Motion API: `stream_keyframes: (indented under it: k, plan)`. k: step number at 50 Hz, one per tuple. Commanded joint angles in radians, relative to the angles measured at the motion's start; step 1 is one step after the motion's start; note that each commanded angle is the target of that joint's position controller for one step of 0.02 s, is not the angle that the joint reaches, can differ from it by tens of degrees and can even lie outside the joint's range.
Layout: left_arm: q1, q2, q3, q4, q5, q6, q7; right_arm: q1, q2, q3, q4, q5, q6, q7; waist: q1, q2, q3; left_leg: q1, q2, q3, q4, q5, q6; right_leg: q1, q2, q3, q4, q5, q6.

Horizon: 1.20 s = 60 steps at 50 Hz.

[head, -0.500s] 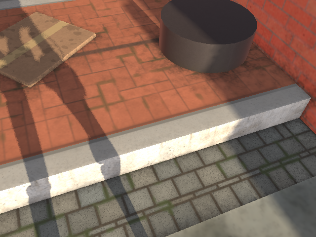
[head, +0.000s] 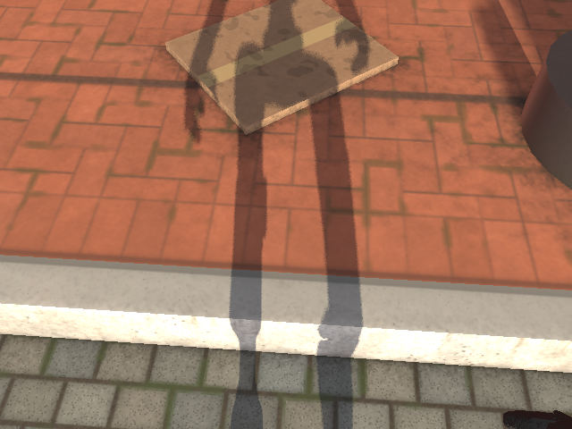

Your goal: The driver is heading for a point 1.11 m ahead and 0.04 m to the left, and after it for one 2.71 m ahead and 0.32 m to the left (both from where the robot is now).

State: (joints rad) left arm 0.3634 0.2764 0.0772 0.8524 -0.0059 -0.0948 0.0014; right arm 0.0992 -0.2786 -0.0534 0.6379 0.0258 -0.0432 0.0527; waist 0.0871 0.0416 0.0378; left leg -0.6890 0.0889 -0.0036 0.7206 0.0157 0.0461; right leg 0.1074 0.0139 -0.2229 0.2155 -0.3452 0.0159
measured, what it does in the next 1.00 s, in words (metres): walks ahead: left foot, then right foot 0.03 m lower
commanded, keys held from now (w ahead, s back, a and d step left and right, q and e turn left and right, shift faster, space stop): w+q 0.38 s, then w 0.04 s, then w+e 0.58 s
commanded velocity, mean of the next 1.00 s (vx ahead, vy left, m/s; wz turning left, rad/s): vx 0.50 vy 0.00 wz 0.13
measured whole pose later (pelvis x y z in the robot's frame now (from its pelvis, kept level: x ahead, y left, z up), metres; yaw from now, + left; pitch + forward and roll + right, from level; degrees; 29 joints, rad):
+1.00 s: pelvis +0.56 +0.05 -0.02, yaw +3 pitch +5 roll +2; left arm 0.58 0.15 0.00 1.01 0.01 -0.04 0.03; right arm -0.09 -0.10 0.08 0.51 -0.07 0.00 0.01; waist 0.09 0.01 0.05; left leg -1.28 0.04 0.10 1.79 -0.52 0.06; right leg 0.00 0.06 0.19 0.22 -0.25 -0.09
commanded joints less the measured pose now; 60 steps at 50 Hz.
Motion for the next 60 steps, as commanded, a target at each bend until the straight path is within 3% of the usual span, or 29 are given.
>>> stream_keyframes:
  k: [1, 4, 5, 6, 7, 10, 13, 20, 25, 28, 30, 31, 32, 33, 34, 35, 38, 42, 44, 47, 50, 51, 53, 54, 55, 56, 57, 58, 60]
  plan:
    - [-0.066, 0.201, 0.045, -0.067, -0.010, -0.002, 0.007, -0.047, -0.080, -0.022, -0.096, 0.000, -0.014, 0.018, -0.060, -0.101, 0.041, 0.090, -0.041, 0.059, -0.041, -0.051, 0.051, -0.057, -0.288, 0.032, 0.032, 0.763, -0.130]
    - [-0.074, 0.226, 0.049, -0.079, -0.025, 0.022, 0.016, 0.226, -0.183, -0.079, -0.049, 0.002, 0.001, 0.005, -0.226, -0.123, -0.130, 0.493, -0.168, 0.117, -0.112, -0.137, 0.144, -0.118, -0.254, -0.004, 0.490, 1.067, -0.090]
    - [-0.060, 0.185, 0.031, -0.106, -0.007, 0.012, 0.022, 0.362, -0.258, -0.109, -0.018, -0.002, 0.010, -0.019, -0.276, -0.002, -0.211, 0.789, -0.075, -0.057, -0.131, -0.074, 0.195, -0.368, -0.201, 0.000, 0.812, 0.721, -0.049]
    - [0.074, 0.038, -0.019, -0.157, 0.019, -0.014, -0.002, 0.294, -0.359, -0.118, -0.037, 0.003, -0.003, -0.020, -0.115, 0.274, -0.335, 1.100, 0.181, -0.641, -0.248, -0.336, 0.398, -0.801, 0.006, 0.118, 1.169, -0.254, -0.003]
    - [-0.046, 0.118, -0.001, -0.156, 0.054, 0.002, -0.015, 0.360, -0.265, -0.097, -0.031, -0.090, 0.016, -0.027, -0.212, 0.059, -0.392, 1.040, 0.217, -0.739, -0.365, -0.175, 0.347, -0.829, -0.008, 0.242, 1.235, -0.208, -0.015]
    - [-0.104, 0.105, -0.014, -0.165, 0.055, 0.020, -0.014, 0.226, -0.171, -0.063, 0.005, -0.053, 0.009, -0.030, -0.099, -0.032, -0.100, 0.662, 0.121, -0.411, -0.392, 0.138, 0.253, -0.731, -0.122, 0.262, 0.993, -0.005, -0.024]
    - [-0.073, 0.103, -0.023, -0.151, 0.067, 0.061, -0.016, 0.189, -0.162, -0.050, 0.022, -0.042, -0.006, -0.025, -0.052, -0.011, -0.096, 0.476, 0.059, -0.308, -0.443, 0.175, 0.248, -0.572, -0.117, 0.244, 0.855, -0.036, -0.001]
    - [-0.295, 0.086, -0.038, -0.203, 0.053, 0.054, -0.029, 0.275, -0.196, -0.061, 0.092, -0.038, -0.014, -0.029, -0.128, 0.014, -0.017, 0.519, 0.013, -0.299, -0.491, -0.063, 0.210, -0.661, -0.101, 0.261, 0.513, 0.311, 0.034]
    - [-0.319, 0.081, -0.042, -0.193, 0.035, 0.043, -0.031, 0.279, -0.163, -0.047, 0.118, -0.061, -0.029, -0.039, -0.148, 0.043, -0.007, 0.528, 0.048, -0.292, -0.440, -0.123, 0.163, -0.523, -0.091, 0.244, 0.375, 0.351, -0.002]
    - [-0.214, 0.096, -0.030, -0.153, 0.039, 0.033, -0.022, 0.255, -0.171, -0.044, 0.132, -0.071, -0.021, -0.056, -0.094, 0.029, -0.014, 0.608, 0.057, -0.287, -0.308, 0.087, 0.136, -0.423, -0.071, 0.226, 0.286, 0.290, -0.054]
    - [0.074, 0.110, -0.012, -0.041, 0.057, 0.013, -0.011, 0.210, -0.136, -0.032, 0.138, -0.060, -0.020, -0.056, 0.036, -0.071, -0.115, 0.549, -0.067, -0.151, 0.132, 0.264, 0.105, -0.137, -0.023, 0.174, 0.177, 0.335, -0.076]
    - [0.176, 0.160, -0.006, -0.009, 0.069, 0.004, -0.013, 0.197, -0.060, -0.014, 0.125, -0.059, -0.033, -0.059, 0.050, -0.229, -0.097, 0.296, -0.164, -0.085, 0.508, -0.249, 0.065, -0.009, -0.183, 0.364, 0.199, 0.636, -0.102]
    - [0.184, 0.192, -0.002, 0.001, 0.057, 0.005, -0.024, 0.348, -0.003, 0.003, 0.132, -0.053, -0.038, -0.063, -0.097, -0.322, -0.091, 0.051, -0.207, -0.039, 0.710, -0.540, 0.018, 0.103, -0.358, 0.644, 0.259, 1.209, -0.155]
    - [0.136, 0.230, 0.025, -0.016, 0.023, 0.020, -0.025, 0.411, -0.044, 0.004, 0.151, -0.062, -0.028, -0.068, -0.097, -0.275, -0.174, -0.044, -0.174, -0.031, 0.809, -0.481, -0.005, 0.120, -0.409, 0.807, 0.173, 0.869, -0.295]
    - [0.047, 0.153, 0.013, -0.043, 0.016, 0.029, -0.026, 0.292, -0.087, -0.001, 0.145, -0.083, -0.019, -0.065, -0.084, -0.125, -0.104, -0.101, -0.116, -0.024, 0.875, -0.425, -0.020, 0.023, -0.352, 0.743, 0.142, 0.526, -0.323]
    - [0.000, 0.097, -0.007, -0.054, 0.021, 0.037, -0.024, 0.195, -0.088, -0.001, 0.115, -0.096, -0.021, -0.054, -0.075, -0.086, -0.058, -0.119, -0.087, -0.020, 0.866, -0.376, -0.022, -0.076, -0.288, 0.671, 0.110, 0.397, -0.295]
    - [0.070, 0.086, -0.016, 0.001, 0.017, 0.035, -0.003, 0.092, -0.029, 0.020, 0.054, -0.098, 0.001, -0.019, -0.092, -0.120, 0.009, -0.175, -0.061, 0.004, 0.879, -0.313, -0.049, -0.208, -0.199, 0.581, 0.080, 0.491, -0.272]
    - [0.230, 0.074, -0.021, 0.066, 0.022, 0.026, 0.008, -0.120, 0.080, 0.071, -0.064, -0.092, 0.026, -0.042, -0.022, -0.153, -0.002, -0.573, -0.077, 0.088, 1.296, -0.479, -0.031, -0.108, -0.212, 0.653, 0.077, 0.438, -0.339]
    - [0.263, 0.049, -0.034, 0.084, 0.037, 0.020, 0.009, -0.251, 0.116, 0.092, -0.150, -0.094, 0.018, -0.058, -0.006, -0.165, 0.037, -0.808, -0.060, 0.058, 1.473, -0.593, 0.001, -0.073, -0.227, 0.689, 0.063, 0.280, -0.329]
    - [0.281, 0.014, -0.053, 0.134, 0.019, 0.029, 0.018, -0.390, 0.152, 0.131, -0.261, -0.101, 0.004, -0.057, -0.022, -0.074, 0.082, -0.750, -0.030, 0.070, 1.203, -0.588, 0.020, -0.218, -0.143, 0.616, -0.030, 0.190, -0.248]
    - [0.287, 0.006, -0.054, 0.148, -0.006, 0.066, 0.053, -0.372, 0.145, 0.139, -0.296, -0.083, 0.033, -0.044, -0.018, -0.082, -0.008, -0.267, -0.066, 0.164, 0.771, -0.493, 0.022, -0.302, -0.151, 0.537, -0.256, 0.710, -0.274]
    - [0.173, 0.013, -0.055, 0.083, 0.005, 0.060, 0.048, -0.211, 0.151, 0.131, -0.249, -0.062, 0.027, -0.044, -0.115, -0.141, -0.101, 0.075, -0.120, 0.189, 0.620, -0.456, 0.049, -0.388, -0.106, 0.409, -0.131, 1.282, -0.239]
    - [0.159, 0.190, 0.004, 0.065, -0.005, 0.034, 0.037, 0.128, 0.039, 0.061, -0.150, -0.039, 0.030, -0.060, -0.270, -0.263, -0.366, 0.404, -0.175, 0.070, 0.517, -0.485, 0.069, -0.211, -0.177, 0.452, 0.224, 1.803, -0.203]
    - [0.076, 0.214, 0.027, 0.044, -0.014, 0.013, 0.022, 0.285, -0.033, 0.026, -0.104, -0.048, 0.015, -0.060, -0.362, -0.184, -0.424, 0.519, -0.128, -0.045, 0.347, -0.530, 0.102, -0.205, -0.162, 0.428, 0.520, 1.718, -0.170]
    - [0.090, 0.096, 0.011, -0.003, -0.038, -0.014, -0.011, 0.360, -0.138, -0.007, -0.058, -0.087, -0.006, -0.054, -0.318, 0.151, -0.524, 0.703, 0.130, -0.511, 0.059, -0.716, 0.189, -0.435, -0.002, 0.394, 0.901, 0.991, -0.138]
    - [0.066, 0.057, 0.017, -0.047, 0.022, -0.015, -0.044, 0.253, -0.181, -0.028, -0.051, -0.059, 0.034, -0.063, -0.262, 0.358, -0.542, 0.642, 0.252, -1.031, -0.335, -0.817, 0.257, -0.614, 0.155, 0.379, 1.341, 0.200, -0.103]
    - [0.066, -0.038, -0.002, -0.025, -0.017, -0.013, -0.065, 0.166, -0.085, 0.011, -0.062, -0.040, 0.002, -0.087, -0.212, 0.282, -0.375, 0.601, 0.315, -1.086, -0.454, -0.661, 0.293, -0.824, 0.154, 0.504, 1.618, 0.104, -0.092]
    - [-0.006, -0.046, -0.018, -0.079, -0.011, 0.007, -0.059, 0.133, -0.020, 0.023, -0.019, -0.010, -0.015, -0.088, -0.184, 0.145, -0.226, 0.491, 0.318, -0.933, -0.417, -0.599, 0.262, -0.899, 0.117, 0.413, 1.793, 0.081, -0.089]
    - [-0.043, -0.046, -0.035, -0.135, -0.001, 0.058, -0.032, 0.072, 0.153, 0.062, 0.099, -0.027, -0.057, -0.056, -0.054, -0.099, -0.013, 0.227, 0.239, -0.517, -0.328, -0.558, 0.150, -0.925, 0.000, 0.385, 1.779, 0.079, -0.145]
